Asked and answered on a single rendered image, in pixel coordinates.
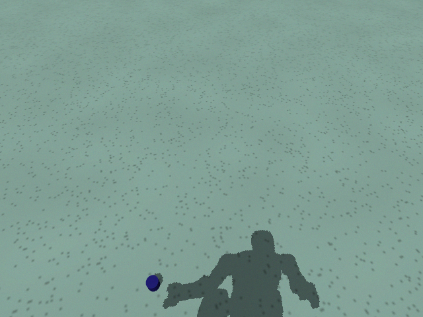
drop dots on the tin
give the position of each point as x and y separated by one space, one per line
153 283

